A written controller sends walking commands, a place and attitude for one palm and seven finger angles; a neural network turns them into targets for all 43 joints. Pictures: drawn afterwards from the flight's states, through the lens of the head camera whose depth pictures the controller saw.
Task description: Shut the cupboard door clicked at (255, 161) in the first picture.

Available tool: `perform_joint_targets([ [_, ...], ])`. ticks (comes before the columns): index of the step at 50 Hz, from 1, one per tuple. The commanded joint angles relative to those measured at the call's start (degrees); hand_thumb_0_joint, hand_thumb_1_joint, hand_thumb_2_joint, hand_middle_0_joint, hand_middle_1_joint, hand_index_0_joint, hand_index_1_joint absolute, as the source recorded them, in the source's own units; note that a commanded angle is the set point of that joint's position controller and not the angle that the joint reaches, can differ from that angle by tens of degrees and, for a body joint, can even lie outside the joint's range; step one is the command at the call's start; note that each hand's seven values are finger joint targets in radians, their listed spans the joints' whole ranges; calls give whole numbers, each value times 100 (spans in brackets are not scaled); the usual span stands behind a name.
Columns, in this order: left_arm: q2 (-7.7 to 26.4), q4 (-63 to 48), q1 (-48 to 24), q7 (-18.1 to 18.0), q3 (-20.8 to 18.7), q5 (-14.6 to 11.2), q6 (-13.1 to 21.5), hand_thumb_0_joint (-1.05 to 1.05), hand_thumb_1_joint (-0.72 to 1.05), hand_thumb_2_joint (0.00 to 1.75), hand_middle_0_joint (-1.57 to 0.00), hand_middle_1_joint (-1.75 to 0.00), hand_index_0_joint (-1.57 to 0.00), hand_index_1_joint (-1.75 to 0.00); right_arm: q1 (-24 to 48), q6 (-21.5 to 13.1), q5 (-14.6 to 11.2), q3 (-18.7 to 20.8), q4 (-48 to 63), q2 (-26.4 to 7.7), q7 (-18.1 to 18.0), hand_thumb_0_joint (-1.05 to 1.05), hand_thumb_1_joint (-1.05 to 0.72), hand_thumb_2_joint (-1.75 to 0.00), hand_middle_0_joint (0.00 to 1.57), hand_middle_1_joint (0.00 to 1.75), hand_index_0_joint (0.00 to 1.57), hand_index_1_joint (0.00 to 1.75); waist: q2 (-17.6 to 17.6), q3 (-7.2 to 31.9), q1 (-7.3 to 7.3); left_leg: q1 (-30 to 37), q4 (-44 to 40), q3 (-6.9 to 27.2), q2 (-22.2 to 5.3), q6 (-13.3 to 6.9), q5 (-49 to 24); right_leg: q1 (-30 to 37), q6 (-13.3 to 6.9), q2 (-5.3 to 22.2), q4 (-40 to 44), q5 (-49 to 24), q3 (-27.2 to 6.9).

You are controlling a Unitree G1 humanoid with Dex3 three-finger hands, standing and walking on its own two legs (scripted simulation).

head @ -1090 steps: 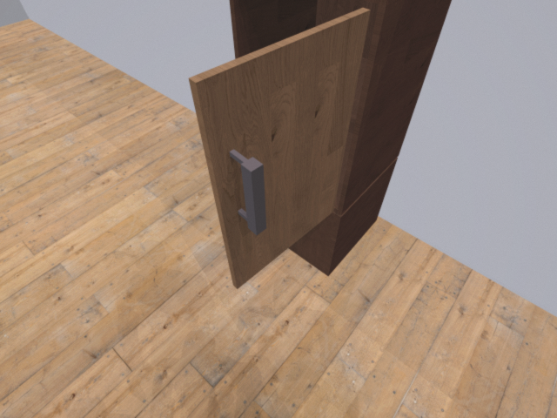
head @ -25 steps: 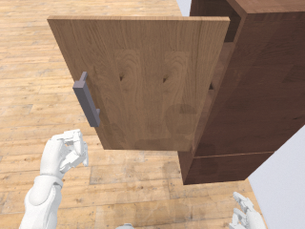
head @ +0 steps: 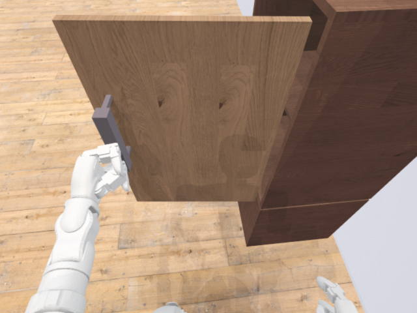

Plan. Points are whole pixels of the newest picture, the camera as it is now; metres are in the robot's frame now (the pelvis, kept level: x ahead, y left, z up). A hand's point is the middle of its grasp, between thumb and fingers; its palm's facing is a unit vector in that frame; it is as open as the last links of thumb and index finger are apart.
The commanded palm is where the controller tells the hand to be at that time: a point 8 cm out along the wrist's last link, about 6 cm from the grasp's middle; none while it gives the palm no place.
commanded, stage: bring the fist close to the handle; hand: left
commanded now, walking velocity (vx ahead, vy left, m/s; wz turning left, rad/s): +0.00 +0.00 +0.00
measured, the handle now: (117, 135) +0.46 +0.21 +0.06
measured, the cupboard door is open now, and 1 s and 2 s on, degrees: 84 81 63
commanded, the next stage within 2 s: push the door shut along its arc in 0.36 s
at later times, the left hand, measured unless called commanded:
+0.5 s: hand (125, 173) +0.36 +0.17 +0.07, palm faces +0.03 -1.00 -0.04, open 3.1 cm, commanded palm +0.34 +0.22 +0.07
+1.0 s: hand (126, 154) +0.40 +0.18 +0.07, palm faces -0.08 -1.00 -0.05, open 3.2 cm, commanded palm +0.40 +0.22 +0.07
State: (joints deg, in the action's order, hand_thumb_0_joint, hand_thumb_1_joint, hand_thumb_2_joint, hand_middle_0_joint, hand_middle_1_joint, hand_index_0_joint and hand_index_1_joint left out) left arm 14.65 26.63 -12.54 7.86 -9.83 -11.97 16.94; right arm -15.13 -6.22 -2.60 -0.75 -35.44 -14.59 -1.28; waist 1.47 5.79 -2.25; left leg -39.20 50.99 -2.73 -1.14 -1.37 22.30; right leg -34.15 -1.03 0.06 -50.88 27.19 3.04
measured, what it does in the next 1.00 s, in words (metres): stands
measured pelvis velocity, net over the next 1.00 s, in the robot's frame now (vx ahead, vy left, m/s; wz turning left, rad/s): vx -0.01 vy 0.00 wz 0.01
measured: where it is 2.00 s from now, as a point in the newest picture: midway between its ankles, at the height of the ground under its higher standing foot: outside the picture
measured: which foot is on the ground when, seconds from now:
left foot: down 0.00-1.00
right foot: down 0.00-1.00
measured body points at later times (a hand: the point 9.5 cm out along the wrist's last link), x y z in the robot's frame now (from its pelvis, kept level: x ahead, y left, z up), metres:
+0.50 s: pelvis +0.00 +0.00 +0.00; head +0.04 -0.01 +0.45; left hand +0.35 +0.22 +0.07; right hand +0.12 -0.26 -0.10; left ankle +0.03 +0.10 -0.69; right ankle -0.02 -0.11 -0.69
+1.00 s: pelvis -0.01 +0.00 +0.00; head +0.06 +0.00 +0.44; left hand +0.40 +0.23 +0.08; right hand +0.07 -0.27 -0.12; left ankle +0.03 +0.10 -0.69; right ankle -0.02 -0.11 -0.69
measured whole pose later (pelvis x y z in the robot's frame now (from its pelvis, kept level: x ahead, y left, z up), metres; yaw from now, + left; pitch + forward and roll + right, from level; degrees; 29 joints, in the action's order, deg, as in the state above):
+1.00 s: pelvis -0.01 +0.00 +0.00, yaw +1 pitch +12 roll -1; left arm 21.0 49.5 -31.7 17.2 -12.5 -11.7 20.7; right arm -17.8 -2.0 -3.0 -0.3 -38.0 -15.9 -1.6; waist 1.3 4.8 -4.2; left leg -43.3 52.5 -1.4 -1.4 -1.1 21.6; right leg -37.6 -1.5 -0.3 -51.9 26.7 4.3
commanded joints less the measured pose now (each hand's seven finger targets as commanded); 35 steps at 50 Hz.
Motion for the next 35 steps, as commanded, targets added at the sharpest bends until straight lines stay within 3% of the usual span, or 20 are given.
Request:
perform_joint_targets([
  [1,954,-1149,-1427,-26,-421,-61,475,0,90,90,-130,-150,-130,-150,79,-164,2,319,770,-796,-42,0,-90,-90,20,30,20,30,43,1773,57,1442,-562,306,37,-12,-1659,441,11,-19,699,-2172,-188],
  [3,965,-1072,-1388,11,-460,-92,491,0,90,90,-130,-150,-130,-150,55,-130,-14,336,758,-803,-35,0,-90,-90,20,30,20,30,-112,1702,16,1418,-552,280,20,-12,-1651,409,33,-37,732,-2215,-192],
  [5,1254,-992,-1215,24,-704,-83,518,0,90,90,-130,-150,-130,-150,43,-86,-10,347,749,-844,-42,0,-90,-90,20,30,20,30,-161,1610,70,1274,-574,275,24,-21,-1524,479,31,-38,768,-2102,-214],
  [6,997,-1064,-1290,56,-487,-106,526,0,90,90,-130,-150,-130,-150,72,-79,-22,331,782,-802,-32,0,-90,-90,20,30,20,30,-86,1578,14,1302,-593,259,38,-30,-1502,441,38,-34,777,-2113,-215],
  [10,1064,-1094,-1840,68,-447,-98,601,0,90,90,-130,-150,-130,-150,35,-76,-30,357,693,-838,-82,0,-90,-90,20,30,20,30,-55,1494,-109,1354,-568,311,7,-39,-1271,213,42,-54,817,-1778,-218],
  [11,1022,-1139,-1822,64,-417,-105,627,0,90,90,-130,-150,-130,-150,41,-87,-25,362,707,-820,-79,0,-90,-90,20,30,20,30,13,1590,-78,1422,-587,319,14,-31,-1283,236,29,-54,806,-1767,-212],
  [14,835,-1199,-2104,65,-184,-89,677,0,90,90,-130,-150,-130,-150,37,-114,-40,367,650,-810,-92,0,-90,-90,20,30,20,30,202,1670,-162,1612,-581,370,-10,-11,-1294,55,15,-60,783,-1668,-175],
  [16,1028,-965,-1886,7,-384,-67,635,0,90,90,-130,-150,-130,-150,10,-91,-21,364,620,-832,-92,0,-90,-90,20,30,20,30,62,1608,-101,1492,-594,370,-4,-18,-1212,120,19,-65,805,-1624,-192],
  [19,958,-883,-1641,-9,-406,-75,574,0,90,90,-130,-150,-130,-150,25,-58,-21,351,687,-818,-64,0,-90,-90,20,30,20,30,-19,1690,-21,1510,-622,339,13,-18,-1417,261,17,-63,786,-1868,-177],
  [20,1217,-801,-1513,-45,-623,-46,547,0,90,90,-130,-150,-130,-150,14,-22,-16,351,681,-855,-68,0,-90,-90,20,30,20,30,-69,1624,18,1406,-623,339,7,-25,-1366,307,23,-62,802,-1838,-192],
  [21,1043,-841,-1652,-41,-459,-44,538,0,90,90,-130,-150,-130,-150,43,-7,-18,327,707,-814,-57,0,-90,-90,20,30,20,30,-57,1560,-45,1392,-631,315,22,-28,-1373,288,33,-54,798,-1895,-194],
  [24,1024,-902,-1800,-51,-441,-37,573,0,90,90,-130,-150,-130,-150,56,4,-23,336,755,-810,-44,0,-90,-90,20,30,20,30,-56,1576,-45,1413,-631,308,18,-21,-1273,257,30,-68,816,-1789,-208],
  [25,1142,-871,-1943,-52,-449,18,594,0,90,90,-130,-150,-130,-150,32,19,-20,327,722,-835,-57,0,-90,-90,20,30,20,30,16,1523,-85,1394,-618,325,7,-27,-1238,217,25,-73,811,-1729,-210],
  [26,1006,-812,-2174,-17,-311,13,598,0,90,90,-130,-150,-130,-150,26,16,-19,320,702,-813,-56,0,-90,-90,20,30,20,30,2,1470,-176,1406,-601,318,12,-34,-1175,125,40,-68,823,-1703,-214],
  [32,1370,-125,-3074,298,-477,-14,627,0,90,90,-130,-150,-130,-150,-101,61,-29,303,535,-875,-104,0,-90,-90,20,30,20,30,-106,1588,-303,1292,-481,341,39,-51,-1103,82,51,-56,817,-1715,-305],
  [34,1449,117,-3185,451,-514,-19,613,0,90,90,-130,-150,-130,-150,-131,86,-37,299,536,-883,-108,0,-90,-90,20,30,20,30,57,1682,-256,1300,-467,347,58,-42,-1182,122,20,-51,787,-1775,-316],
  [35,1637,199,-3181,486,-683,-23,601,0,90,90,-130,-150,-130,-150,-182,109,-24,309,524,-912,-113,0,-90,-90,20,30,20,30,-20,1768,-227,1287,-427,351,59,-63,-1255,216,24,-50,783,-1875,-338],
])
